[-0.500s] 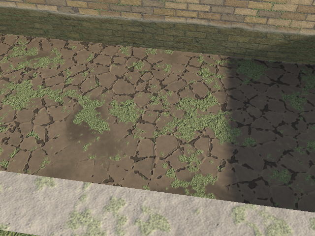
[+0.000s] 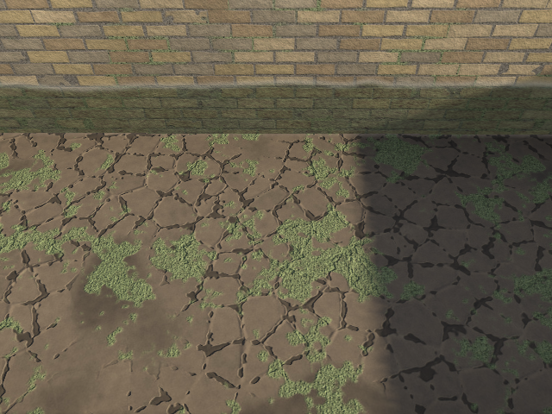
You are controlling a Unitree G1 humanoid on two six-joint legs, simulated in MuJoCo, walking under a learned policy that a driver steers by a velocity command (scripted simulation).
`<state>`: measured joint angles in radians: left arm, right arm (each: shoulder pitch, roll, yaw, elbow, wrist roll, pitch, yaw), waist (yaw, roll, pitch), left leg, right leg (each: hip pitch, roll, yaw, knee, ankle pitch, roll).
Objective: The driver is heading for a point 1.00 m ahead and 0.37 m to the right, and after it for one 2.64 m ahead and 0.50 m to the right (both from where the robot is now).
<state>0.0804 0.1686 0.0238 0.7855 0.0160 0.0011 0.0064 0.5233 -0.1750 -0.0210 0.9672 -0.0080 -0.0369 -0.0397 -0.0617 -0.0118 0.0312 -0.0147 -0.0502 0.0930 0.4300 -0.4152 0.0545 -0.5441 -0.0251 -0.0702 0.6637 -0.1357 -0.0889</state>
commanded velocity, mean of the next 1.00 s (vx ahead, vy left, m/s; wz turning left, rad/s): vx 0.50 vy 0.00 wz -0.13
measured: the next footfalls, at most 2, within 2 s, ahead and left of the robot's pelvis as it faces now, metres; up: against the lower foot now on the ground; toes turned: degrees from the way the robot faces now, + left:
right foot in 0.04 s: +0.18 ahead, -0.09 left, +0.00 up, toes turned -2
left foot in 0.62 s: +0.23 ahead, +0.11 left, +0.00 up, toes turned -7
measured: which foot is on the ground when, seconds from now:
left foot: down 0.00-0.04, up 0.06-0.60, down 0.62-1.00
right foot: up 0.00-0.02, down 0.04-0.64, up 0.66-0.86, down 0.88-1.00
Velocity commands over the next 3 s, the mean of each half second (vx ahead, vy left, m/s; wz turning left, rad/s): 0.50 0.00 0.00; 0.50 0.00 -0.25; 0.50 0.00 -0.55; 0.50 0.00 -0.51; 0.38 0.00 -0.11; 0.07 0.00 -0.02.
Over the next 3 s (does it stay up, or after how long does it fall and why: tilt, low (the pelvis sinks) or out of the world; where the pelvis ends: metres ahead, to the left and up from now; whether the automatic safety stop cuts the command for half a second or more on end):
stays up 0.16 -0.10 0.02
